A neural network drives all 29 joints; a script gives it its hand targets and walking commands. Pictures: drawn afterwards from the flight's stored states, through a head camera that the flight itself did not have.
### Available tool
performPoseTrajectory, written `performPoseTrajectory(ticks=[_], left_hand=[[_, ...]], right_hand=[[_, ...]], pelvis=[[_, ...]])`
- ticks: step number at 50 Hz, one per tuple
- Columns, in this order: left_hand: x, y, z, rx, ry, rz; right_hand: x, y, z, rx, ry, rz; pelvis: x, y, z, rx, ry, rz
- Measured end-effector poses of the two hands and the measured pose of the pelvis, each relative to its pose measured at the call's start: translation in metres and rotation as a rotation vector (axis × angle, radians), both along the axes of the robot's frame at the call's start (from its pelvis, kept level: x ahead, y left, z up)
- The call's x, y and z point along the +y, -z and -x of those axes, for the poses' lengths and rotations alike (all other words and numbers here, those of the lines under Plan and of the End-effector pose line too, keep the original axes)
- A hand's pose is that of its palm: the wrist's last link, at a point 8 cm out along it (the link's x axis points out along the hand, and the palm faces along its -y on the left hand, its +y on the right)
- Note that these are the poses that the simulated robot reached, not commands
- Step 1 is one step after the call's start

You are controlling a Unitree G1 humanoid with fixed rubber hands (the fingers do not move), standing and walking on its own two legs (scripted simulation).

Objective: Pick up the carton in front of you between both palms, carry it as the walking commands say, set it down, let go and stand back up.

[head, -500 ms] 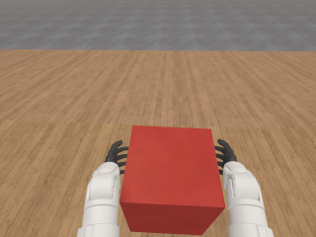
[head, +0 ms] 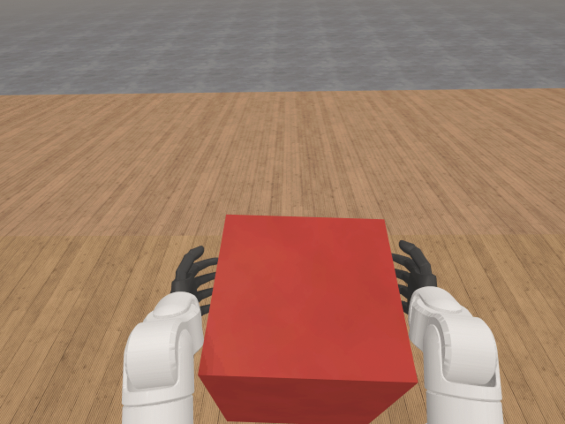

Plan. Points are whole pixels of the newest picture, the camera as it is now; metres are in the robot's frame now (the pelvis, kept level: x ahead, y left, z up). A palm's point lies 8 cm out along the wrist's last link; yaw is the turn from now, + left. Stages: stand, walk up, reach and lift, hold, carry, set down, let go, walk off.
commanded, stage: carry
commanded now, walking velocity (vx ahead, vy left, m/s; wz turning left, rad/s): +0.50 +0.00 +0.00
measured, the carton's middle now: (300, 327) +0.27 +0.00 +0.03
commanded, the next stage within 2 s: none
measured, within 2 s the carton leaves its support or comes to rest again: neither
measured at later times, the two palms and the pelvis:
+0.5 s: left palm (202, 179) +0.54 +0.18 +0.10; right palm (363, 183) +0.53 -0.12 +0.09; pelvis +0.28 +0.04 +0.00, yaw +1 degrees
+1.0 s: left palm (218, 105) +0.85 +0.20 +0.10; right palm (334, 99) +0.89 -0.10 +0.10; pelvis +0.63 +0.02 +0.01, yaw +5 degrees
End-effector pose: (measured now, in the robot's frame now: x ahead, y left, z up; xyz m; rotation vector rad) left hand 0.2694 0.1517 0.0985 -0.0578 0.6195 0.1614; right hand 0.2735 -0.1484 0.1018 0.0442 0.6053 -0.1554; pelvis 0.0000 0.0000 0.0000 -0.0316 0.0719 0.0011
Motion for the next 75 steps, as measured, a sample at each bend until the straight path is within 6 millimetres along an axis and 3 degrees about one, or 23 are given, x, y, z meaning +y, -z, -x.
performPoseTrajectory(ticks=[5, 9, 12, 17, 23, 29, 34, 38, 44, 52, 57, 61, 66, 71, 75], left_hand=[[-0.004, 0.011, -0.035, 0.02, -0.008, 0.012], [0.014, 0.016, -0.052, 0.071, -0.073, 0.03], [0.032, 0.013, -0.077, 0.058, -0.117, 0.034], [0.051, 0.008, -0.145, 0.008, -0.109, 0.013], [0.034, 0.0, -0.24, 0.063, 0.01, -0.011], [0.023, 0.007, -0.324, 0.026, 0.023, 0.002], [0.021, 0.034, -0.39, 0.034, -0.048, 0.001], [0.028, 0.043, -0.425, 0.121, -0.124, 0.008], [0.038, 0.02, -0.487, 0.108, -0.18, -0.005], [0.047, -0.005, -0.62, -0.022, -0.104, -0.005], [0.064, 0.013, -0.715, -0.05, -0.06, 0.035], [0.067, 0.026, -0.777, 0.061, -0.016, 0.039], [0.065, 0.015, -0.85, 0.068, 0.024, 0.029], [0.067, 0.0, -0.931, -0.008, -0.013, 0.025], [0.065, -0.001, -1.004, -0.055, -0.05, 0.007]], right_hand=[[-0.005, 0.007, -0.038, 0.02, -0.002, -0.002], [0.016, 0.006, -0.076, 0.071, -0.065, 0.007], [0.034, 0.003, -0.114, 0.059, -0.104, 0.002], [0.052, 0.007, -0.175, 0.009, -0.091, -0.018], [0.033, 0.01, -0.231, 0.062, 0.03, -0.043], [0.022, 0.008, -0.317, 0.026, 0.036, -0.023], [0.021, 0.031, -0.408, 0.035, -0.039, -0.022], [0.031, 0.039, -0.466, 0.122, -0.116, -0.01], [0.043, 0.023, -0.541, 0.107, -0.173, -0.018], [0.048, 0.001, -0.648, -0.022, -0.096, -0.02], [0.065, 0.008, -0.729, -0.05, -0.059, 0.005], [0.068, 0.019, -0.779, 0.061, -0.01, 0.004], [0.065, 0.009, -0.842, 0.068, 0.034, -0.011], [0.068, -0.004, -0.932, -0.008, 0.012, -0.039], [0.065, 0.0, -1.016, -0.053, -0.021, -0.066]], pelvis=[[-0.007, 0.008, -0.046, 0.022, -0.058, -0.002], [-0.003, 0.001, -0.087, 0.038, -0.078, -0.026], [0.006, 0.001, -0.121, 0.038, -0.066, -0.041], [0.029, 0.013, -0.182, 0.021, -0.02, -0.056], [0.041, 0.0, -0.254, 0.046, -0.013, -0.025], [0.03, 0.006, -0.339, 0.043, -0.031, -0.015], [0.009, 0.027, -0.42, 0.014, -0.069, -0.01], [0.0, 0.014, -0.468, 0.018, -0.106, -0.023], [0.002, -0.008, -0.545, 0.024, -0.101, -0.063], [0.027, 0.001, -0.664, 0.009, -0.081, -0.071], [0.052, 0.026, -0.749, 0.001, -0.043, -0.085], [0.065, 0.016, -0.796, 0.012, -0.009, -0.063], [0.072, -0.001, -0.855, 0.021, -0.019, -0.03], [0.067, 0.0, -0.924, 0.015, -0.038, -0.025], [0.056, 0.017, -0.989, 0.002, -0.054, -0.031]])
